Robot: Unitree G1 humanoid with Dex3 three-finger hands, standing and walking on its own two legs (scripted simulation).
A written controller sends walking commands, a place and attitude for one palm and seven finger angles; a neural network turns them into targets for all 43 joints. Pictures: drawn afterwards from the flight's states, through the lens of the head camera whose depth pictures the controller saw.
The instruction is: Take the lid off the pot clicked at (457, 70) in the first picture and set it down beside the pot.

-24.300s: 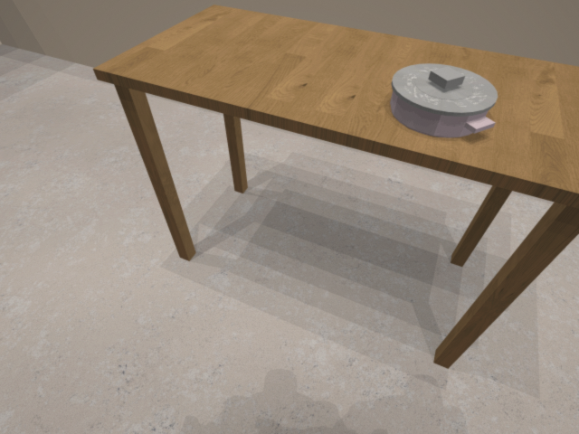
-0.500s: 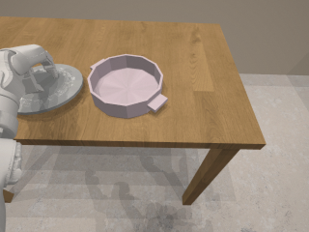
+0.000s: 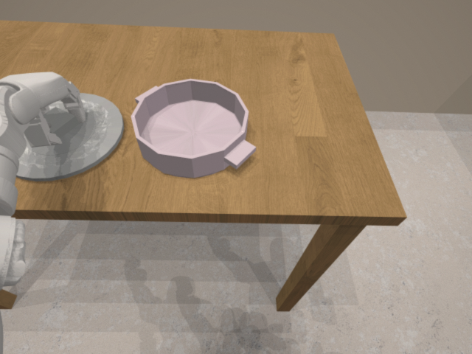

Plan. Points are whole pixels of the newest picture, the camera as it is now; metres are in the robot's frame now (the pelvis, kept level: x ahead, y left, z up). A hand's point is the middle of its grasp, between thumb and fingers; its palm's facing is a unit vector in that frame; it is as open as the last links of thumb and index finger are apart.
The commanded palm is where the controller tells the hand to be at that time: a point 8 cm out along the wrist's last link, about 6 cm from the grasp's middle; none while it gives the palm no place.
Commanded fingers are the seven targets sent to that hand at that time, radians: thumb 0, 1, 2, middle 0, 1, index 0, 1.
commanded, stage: open the fingers wide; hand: left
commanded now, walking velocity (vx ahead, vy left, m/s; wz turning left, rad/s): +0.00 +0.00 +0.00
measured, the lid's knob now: (56, 123) +0.48 +0.30 +0.11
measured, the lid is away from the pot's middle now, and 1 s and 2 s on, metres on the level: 0.23 0.24 0.24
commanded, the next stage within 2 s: raise the empty hand in 0.96 s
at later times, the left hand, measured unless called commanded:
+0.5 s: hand (46, 121) +0.46 +0.30 +0.14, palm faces -0.37 -0.08 -0.93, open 8.9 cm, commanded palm +0.46 +0.30 +0.20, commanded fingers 0.00 -0.04 0.97 -0.55 -0.63 -0.56 -0.63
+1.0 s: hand (43, 122) +0.46 +0.30 +0.14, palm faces -0.35 -0.09 -0.93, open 11.0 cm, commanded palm +0.46 +0.30 +0.20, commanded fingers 0.00 -0.17 0.97 -0.53 -0.51 -0.53 -0.51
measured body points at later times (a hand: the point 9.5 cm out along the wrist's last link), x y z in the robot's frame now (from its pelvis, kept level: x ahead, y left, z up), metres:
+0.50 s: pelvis +0.00 +0.00 +0.00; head +0.06 +0.01 +0.44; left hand +0.48 +0.30 +0.19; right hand +0.06 -0.27 -0.12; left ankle +0.02 +0.04 -0.73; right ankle -0.04 -0.12 -0.73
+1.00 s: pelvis +0.00 +0.01 +0.00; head +0.06 +0.02 +0.45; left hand +0.47 +0.31 +0.19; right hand +0.07 -0.27 -0.12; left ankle +0.02 +0.04 -0.73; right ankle -0.04 -0.12 -0.73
